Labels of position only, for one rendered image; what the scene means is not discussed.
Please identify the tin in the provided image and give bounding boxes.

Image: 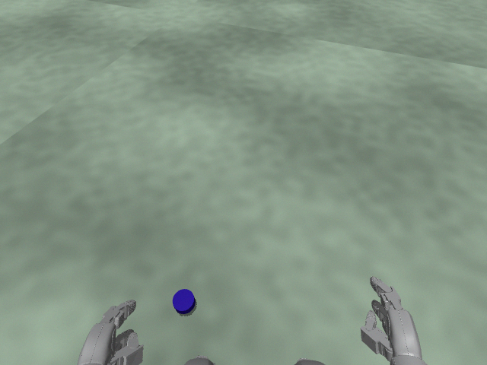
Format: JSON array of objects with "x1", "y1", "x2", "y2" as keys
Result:
[{"x1": 173, "y1": 289, "x2": 196, "y2": 314}]

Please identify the right robot hand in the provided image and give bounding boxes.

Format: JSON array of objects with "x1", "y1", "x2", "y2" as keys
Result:
[{"x1": 361, "y1": 276, "x2": 422, "y2": 362}]

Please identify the left robot hand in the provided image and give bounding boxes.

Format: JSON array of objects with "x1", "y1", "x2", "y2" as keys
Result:
[{"x1": 77, "y1": 300, "x2": 143, "y2": 365}]

